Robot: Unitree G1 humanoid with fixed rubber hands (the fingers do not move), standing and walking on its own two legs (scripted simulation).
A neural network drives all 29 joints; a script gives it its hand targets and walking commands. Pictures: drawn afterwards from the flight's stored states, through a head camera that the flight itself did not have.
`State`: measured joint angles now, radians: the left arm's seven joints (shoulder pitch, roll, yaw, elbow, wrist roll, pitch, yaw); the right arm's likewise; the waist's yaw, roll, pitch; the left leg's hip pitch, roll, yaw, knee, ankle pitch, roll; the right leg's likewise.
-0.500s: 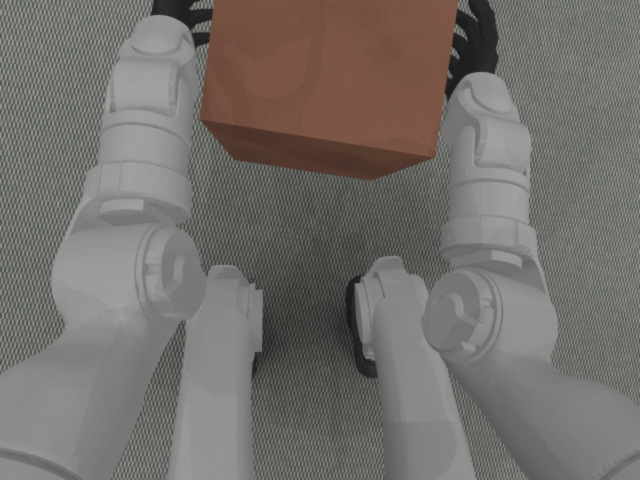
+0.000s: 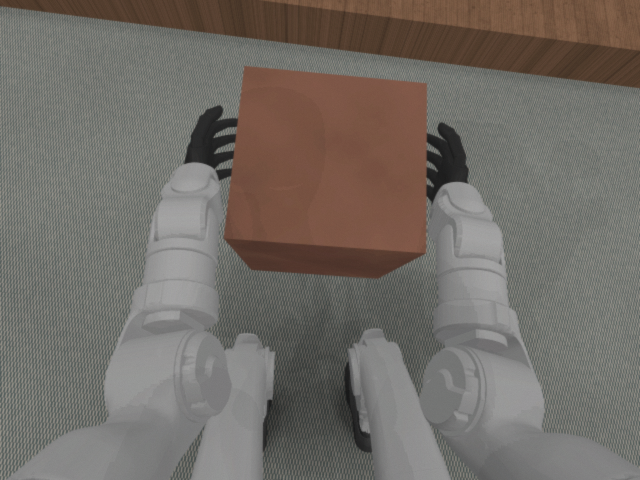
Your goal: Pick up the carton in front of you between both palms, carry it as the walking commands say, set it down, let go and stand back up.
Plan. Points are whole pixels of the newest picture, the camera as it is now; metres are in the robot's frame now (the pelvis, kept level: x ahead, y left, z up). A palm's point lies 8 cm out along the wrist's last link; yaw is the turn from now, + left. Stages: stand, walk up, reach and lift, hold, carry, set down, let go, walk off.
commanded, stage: reach and lift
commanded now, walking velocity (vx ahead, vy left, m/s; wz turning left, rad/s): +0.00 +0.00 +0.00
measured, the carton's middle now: (323, 192) +0.46 -0.02 -0.11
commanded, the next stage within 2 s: hold in 1.88 s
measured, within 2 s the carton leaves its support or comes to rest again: neither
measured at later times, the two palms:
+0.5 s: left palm (152, 162) +0.41 +0.14 +0.11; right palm (517, 169) +0.40 -0.16 +0.11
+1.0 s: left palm (62, 158) +0.36 +0.14 +0.21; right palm (619, 149) +0.36 -0.16 +0.22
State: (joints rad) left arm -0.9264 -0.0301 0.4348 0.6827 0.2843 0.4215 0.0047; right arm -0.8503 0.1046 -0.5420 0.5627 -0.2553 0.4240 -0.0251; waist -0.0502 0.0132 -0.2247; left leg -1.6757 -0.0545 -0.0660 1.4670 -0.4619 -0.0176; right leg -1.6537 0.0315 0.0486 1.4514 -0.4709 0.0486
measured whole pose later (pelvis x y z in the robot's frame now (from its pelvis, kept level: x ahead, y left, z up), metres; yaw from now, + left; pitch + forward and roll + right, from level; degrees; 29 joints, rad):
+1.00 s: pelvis +0.06 -0.01 +0.19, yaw +0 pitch -3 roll +0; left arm -0.30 -0.16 0.30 0.40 0.31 0.61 -0.02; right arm -0.31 0.16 -0.30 0.41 -0.31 0.60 0.02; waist 0.00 0.00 -0.03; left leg -0.19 -0.01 -0.07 0.45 -0.21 -0.01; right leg -0.18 0.01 0.06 0.45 -0.22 0.01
